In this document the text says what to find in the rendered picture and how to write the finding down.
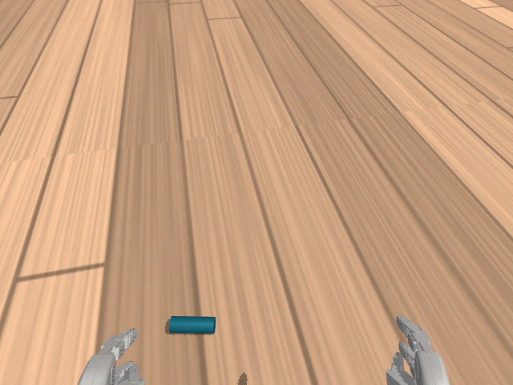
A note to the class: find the left robot hand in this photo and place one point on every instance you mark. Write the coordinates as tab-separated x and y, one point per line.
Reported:
100	369

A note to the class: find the right robot hand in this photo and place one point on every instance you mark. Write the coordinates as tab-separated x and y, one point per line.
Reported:
426	366

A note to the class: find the can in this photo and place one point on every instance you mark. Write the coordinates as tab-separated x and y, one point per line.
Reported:
189	324

